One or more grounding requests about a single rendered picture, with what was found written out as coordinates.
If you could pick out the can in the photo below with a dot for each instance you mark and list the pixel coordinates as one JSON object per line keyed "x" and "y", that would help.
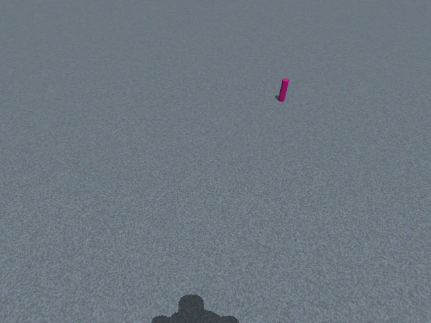
{"x": 284, "y": 86}

